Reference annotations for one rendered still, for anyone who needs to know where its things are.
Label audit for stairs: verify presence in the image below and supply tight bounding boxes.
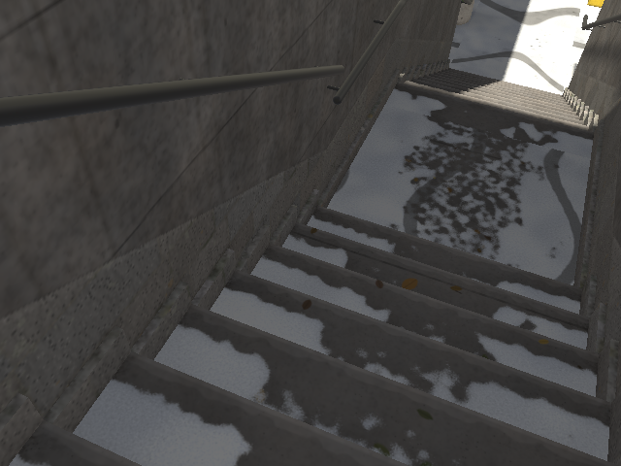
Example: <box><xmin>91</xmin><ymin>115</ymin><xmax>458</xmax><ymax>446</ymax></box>
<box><xmin>404</xmin><ymin>68</ymin><xmax>589</xmax><ymax>131</ymax></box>
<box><xmin>9</xmin><ymin>206</ymin><xmax>619</xmax><ymax>466</ymax></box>

